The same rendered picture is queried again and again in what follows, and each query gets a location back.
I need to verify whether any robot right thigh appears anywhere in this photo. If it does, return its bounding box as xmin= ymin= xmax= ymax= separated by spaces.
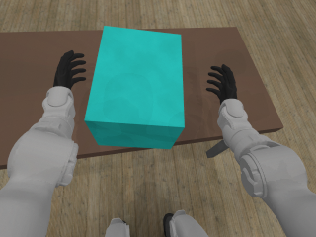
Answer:
xmin=169 ymin=214 xmax=209 ymax=237

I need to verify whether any robot right upper arm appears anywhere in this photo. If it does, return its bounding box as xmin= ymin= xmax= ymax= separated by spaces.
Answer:
xmin=240 ymin=145 xmax=316 ymax=237

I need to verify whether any robot right hand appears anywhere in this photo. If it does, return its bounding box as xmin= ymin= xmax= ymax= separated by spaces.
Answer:
xmin=206 ymin=64 xmax=238 ymax=105

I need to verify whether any table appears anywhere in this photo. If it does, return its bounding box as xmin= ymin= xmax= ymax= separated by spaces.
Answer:
xmin=0 ymin=27 xmax=284 ymax=170

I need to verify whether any right robot forearm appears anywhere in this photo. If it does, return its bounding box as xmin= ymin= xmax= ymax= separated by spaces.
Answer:
xmin=217 ymin=98 xmax=308 ymax=184

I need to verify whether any robot left hand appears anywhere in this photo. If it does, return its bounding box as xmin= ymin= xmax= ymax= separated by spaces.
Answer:
xmin=53 ymin=50 xmax=86 ymax=90

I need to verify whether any robot left upper arm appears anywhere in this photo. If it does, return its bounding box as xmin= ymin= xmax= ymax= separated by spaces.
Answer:
xmin=0 ymin=129 xmax=79 ymax=237

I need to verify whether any left robot forearm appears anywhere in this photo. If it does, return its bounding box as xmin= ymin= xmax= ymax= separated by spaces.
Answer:
xmin=7 ymin=86 xmax=76 ymax=178

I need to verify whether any carton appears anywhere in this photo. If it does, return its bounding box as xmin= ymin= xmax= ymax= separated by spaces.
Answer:
xmin=84 ymin=26 xmax=185 ymax=149

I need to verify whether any robot right shin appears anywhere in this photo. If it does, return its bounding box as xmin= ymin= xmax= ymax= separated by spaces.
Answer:
xmin=170 ymin=210 xmax=186 ymax=237

